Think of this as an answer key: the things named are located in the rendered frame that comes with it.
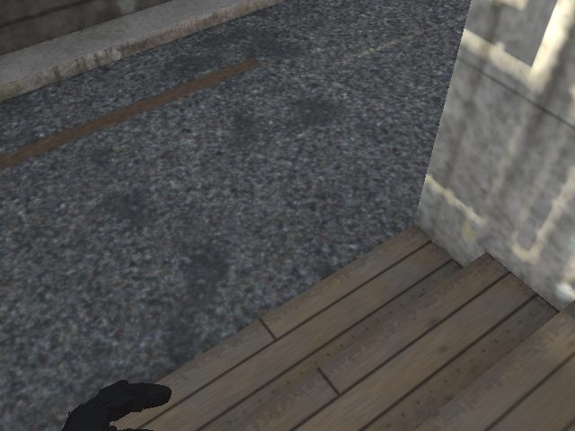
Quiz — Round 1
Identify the left robot hand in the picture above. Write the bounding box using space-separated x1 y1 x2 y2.
62 380 172 431

